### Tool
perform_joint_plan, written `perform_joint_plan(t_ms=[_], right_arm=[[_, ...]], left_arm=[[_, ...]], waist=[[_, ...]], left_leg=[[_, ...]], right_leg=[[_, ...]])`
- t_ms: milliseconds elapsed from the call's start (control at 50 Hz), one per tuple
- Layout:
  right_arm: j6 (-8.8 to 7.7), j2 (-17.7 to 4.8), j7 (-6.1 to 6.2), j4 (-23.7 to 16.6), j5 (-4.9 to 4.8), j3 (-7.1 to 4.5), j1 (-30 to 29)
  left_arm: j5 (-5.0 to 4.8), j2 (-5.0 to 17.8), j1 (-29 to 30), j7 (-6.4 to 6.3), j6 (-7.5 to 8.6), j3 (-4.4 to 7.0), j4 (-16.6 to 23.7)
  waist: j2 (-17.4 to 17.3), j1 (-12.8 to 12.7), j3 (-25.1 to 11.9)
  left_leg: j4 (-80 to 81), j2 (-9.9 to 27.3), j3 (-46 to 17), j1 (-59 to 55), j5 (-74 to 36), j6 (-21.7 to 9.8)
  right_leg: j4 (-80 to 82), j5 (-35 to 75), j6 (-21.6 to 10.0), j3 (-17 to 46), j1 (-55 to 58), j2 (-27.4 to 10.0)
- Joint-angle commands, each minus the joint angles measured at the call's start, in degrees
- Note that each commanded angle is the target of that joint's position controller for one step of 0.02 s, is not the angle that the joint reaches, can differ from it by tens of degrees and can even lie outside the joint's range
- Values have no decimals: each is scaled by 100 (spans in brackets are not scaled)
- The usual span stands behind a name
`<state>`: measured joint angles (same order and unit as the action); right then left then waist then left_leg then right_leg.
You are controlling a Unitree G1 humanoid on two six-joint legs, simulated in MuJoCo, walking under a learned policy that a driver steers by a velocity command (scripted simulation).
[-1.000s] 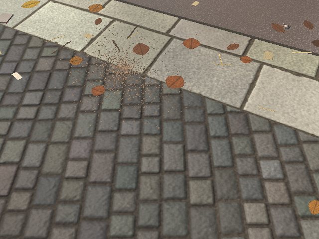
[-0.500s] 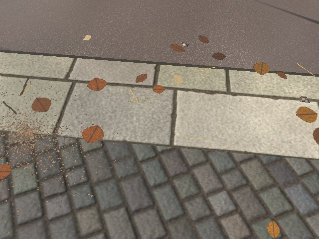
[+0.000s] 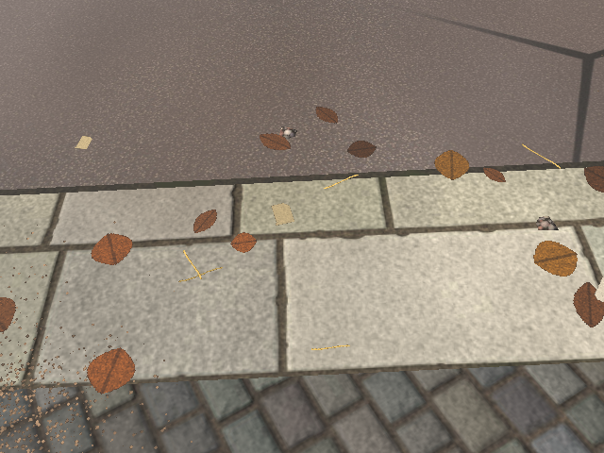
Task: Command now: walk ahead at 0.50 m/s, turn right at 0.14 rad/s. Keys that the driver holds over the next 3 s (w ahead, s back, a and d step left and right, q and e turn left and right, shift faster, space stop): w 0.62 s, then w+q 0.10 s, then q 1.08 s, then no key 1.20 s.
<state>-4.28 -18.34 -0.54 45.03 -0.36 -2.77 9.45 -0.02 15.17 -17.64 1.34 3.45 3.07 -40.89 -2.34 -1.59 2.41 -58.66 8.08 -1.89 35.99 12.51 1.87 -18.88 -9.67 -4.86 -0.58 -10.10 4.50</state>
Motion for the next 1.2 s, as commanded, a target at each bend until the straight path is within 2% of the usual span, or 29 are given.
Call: perform_joint_plan(t_ms=[20, 100, 180, 240, 260, 280, 300, 320, 340, 360, 380, 400, 440, 480, 600, 680, 740, 760, 780, 800, 820, 840, 860, 880, 900, 940, 1000, 1100, 1200], right_arm=[[-7, -274, 8, -293, 44, -55, -71], [-83, -142, -95, -450, -22, 20, -801], [-126, -275, -213, -619, -42, -2, -1134], [-152, -447, -247, -551, -23, -71, -745], [-155, -586, -218, -393, -10, -160, -187], [-148, -860, -166, -157, 12, -285, 690], [-137, -1439, -137, -83, 116, -414, 1355], [-105, -1195, -170, 54, 1, -372, 1678], [-110, -852, -170, 6, -69, -244, 1389], [-94, -696, -145, -80, -29, -196, 974], [-88, -577, -145, -116, 36, -149, 626], [-121, -450, -139, -148, 97, -110, 420], [-163, -362, -140, -137, 98, -83, 304], [-205, -479, -117, -55, 56, -111, 358], [-125, -684, 11, 182, -14, -159, 755], [-9, -737, 38, 435, -82, -180, 1279], [107, -811, 103, 490, -98, -232, 1274], [144, -845, 127, 489, -84, -254, 1225], [174, -859, 145, 448, -86, -258, 1083], [167, -712, 150, 362, -55, -205, 1036], [125, -310, 144, 104, 120, -68, 1087], [72, 113, 111, 167, 28, 70, 2066], [100, -602, 125, 256, -115, -121, 1766], [152, -746, 148, 85, -200, -201, 1214], [239, -650, 191, 73, -159, -212, 1041], [496, -428, 238, 53, -106, -241, 1181], [687, -237, 273, -152, -64, -247, 1127], [697, -236, 111, -498, -24, -246, 535], [811, -413, -43, -838, -22, -339, 129]], left_arm=[[-4, 882, 230, -93, 144, 226, 294], [-50, 1029, -122, -134, 116, 252, 25], [-107, 1099, -384, -153, 46, 291, -260], [-109, 1178, -312, -193, -42, 326, -361], [-94, 1172, -218, -203, -80, 314, -363], [-39, 993, -272, -221, -108, 233, -342], [18, 485, -951, -195, -38, 62, -197], [-32, 343, -1012, -175, 59, 0, -285], [-178, 918, -522, -136, 143, 135, -185], [-250, 984, -3, -124, 186, 143, -24], [-162, 936, 301, -143, 193, 136, 41], [-96, 896, 267, -158, 162, 166, 32], [-72, 709, -12, -159, 68, 150, -98], [-45, 585, 70, -179, 0, 122, -88], [-26, 348, 1191, -112, 87, 25, 164], [-70, 344, 1934, -2, 170, 4, 396], [-49, 528, 1947, 71, 257, 59, 440], [-7, 625, 1731, 68, 286, 100, 375], [47, 765, 1207, 44, 320, 177, 222], [132, 1044, 525, 1, 354, 283, 43], [264, 1517, -259, -71, 330, 383, -22], [184, 1585, -239, -68, 205, 377, -3], [117, 1098, -124, -88, 102, 273, 126], [62, 860, 240, -131, 58, 191, 140], [40, 723, 571, -151, 34, 143, 101], [128, 631, 1069, -137, 35, 125, 41], [182, 750, 1447, -166, 83, 185, -30], [85, 955, 1535, -296, -41, 255, -195], [-100, 1204, 1413, -247, -232, 346, -368]], waist=[[518, 111, -141], [557, -195, 81], [582, -234, 223], [714, 41, -12], [692, 364, -366], [533, 733, -1033], [-563, 618, -2039], [-1498, 709, -2507], [-890, 797, -1789], [-501, 707, -1117], [-116, 564, -564], [-251, 363, -424], [-356, 162, -401], [-257, 114, -282], [-89, 446, -19], [-47, 689, 181], [-156, 510, 173], [-245, 378, 23], [-283, 69, -308], [-180, -234, -911], [709, -404, -1923], [2082, -71, -2953], [1302, -296, -2806], [1085, -239, -1894], [788, -79, -1370], [985, 289, -823], [1029, 453, -598], [825, 293, -709], [826, 209, -549]], left_leg=[[870, 60, -42, 159, -1001, 128], [2217, -222, 114, -156, -2006, 71], [2788, -317, -7, 32, -1654, -195], [2964, -519, 165, -546, -970, -456], [3075, -725, 374, -1351, -924, -597], [2919, -586, 256, -2734, -1091, -796], [2826, 836, -1856, -5056, -658, -1600], [3944, 1372, -4003, -5812, 637, -2060], [4209, 1270, -3681, -5364, 1502, -1775], [4297, 1089, -2940, -4593, 1405, -1562], [4467, 871, -2334, -3746, 820, -1480], [4586, 724, -1991, -3219, 299, -1459], [4844, 504, -1498, -2758, -341, -1477], [5035, 481, -1128, -2595, -871, -1563], [5208, 178, -261, -2792, -1440, -1333], [4973, 353, -437, -3220, -1377, -1335], [4462, 532, -719, -3651, -1887, -1196], [4124, 492, -759, -3733, -2471, -1098], [3509, 286, -668, -3670, -3274, -936], [2561, -89, -490, -3222, -3225, -685], [719, -647, -239, -1775, -1135, -354], [-944, -1244, -265, -220, 2860, -74], [-1422, -925, -675, -27, 2678, -33], [-1476, -718, -437, 355, 2332, -3], [-1302, -508, -287, 293, 1979, 78], [-965, -286, -179, -467, 1485, 181], [-407, -275, -11, -732, 970, 251], [966, -217, 160, -1120, -69, 86], [1935, -360, 417, -1282, 356, -179]], right_leg=[[1034, 1416, -965, 891, 58, -1417], [1094, 863, -775, 644, 132, -1389], [771, 971, -683, 805, 901, -1777], [193, 2141, -491, 817, 1325, -1861], [-504, 3067, -370, 644, 1280, -1652], [-1702, 3034, -183, 389, 783, -1319], [-3906, 1157, 220, 108, -1233, -630], [-5179, -2250, 405, 535, -2532, 47], [-5678, -2175, 304, 915, -3180, -324], [-5569, -1694, 227, 699, -3325, -631], [-5207, -1252, 219, 541, -3216, -867], [-4842, -913, 231, 583, -2903, -1077], [-4530, -655, 313, 554, -2425, -1181], [-4159, -406, 431, 466, -2531, -1225], [-2064, 1359, 591, 223, -2601, -1089], [-1278, 1497, 579, 195, -2522, -875], [-831, 1066, 448, 324, -2303, -752], [-740, 945, 381, 274, -1943, -648], [-513, 1152, 252, 129, -1145, -503], [-564, 2092, 57, 199, 139, -720], [-1218, 4063, -388, 1292, 2158, -1989], [-1148, 4522, -1307, 3006, 3584, -3281], [-832, 3671, -1139, 2813, 3014, -2946], [-676, 3366, -932, 2019, 2285, -2709], [-458, 3225, -818, 1539, 1485, -2446], [82, 2647, -753, 841, 26, -2177], [522, 2378, -902, 268, -584, -2195], [594, 1816, -823, -346, -311, -2227], [89, 1409, -573, -380, 273, -2470]])
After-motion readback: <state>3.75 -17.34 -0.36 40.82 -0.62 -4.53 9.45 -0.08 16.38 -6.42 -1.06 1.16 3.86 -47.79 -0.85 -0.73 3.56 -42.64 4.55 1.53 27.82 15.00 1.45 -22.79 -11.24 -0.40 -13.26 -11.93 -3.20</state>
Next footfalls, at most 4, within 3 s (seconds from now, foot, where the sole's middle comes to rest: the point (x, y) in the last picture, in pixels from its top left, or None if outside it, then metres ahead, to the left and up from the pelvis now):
0.28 left None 0.35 0.16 -0.78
0.80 right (369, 377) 0.65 -0.08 -0.78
1.26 left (257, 384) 0.63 0.18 -0.78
1.72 right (345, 347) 0.72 -0.02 -0.78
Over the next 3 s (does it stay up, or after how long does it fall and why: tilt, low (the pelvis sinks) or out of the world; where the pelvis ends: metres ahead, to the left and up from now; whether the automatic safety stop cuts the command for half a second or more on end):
stays up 0.60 0.07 -0.01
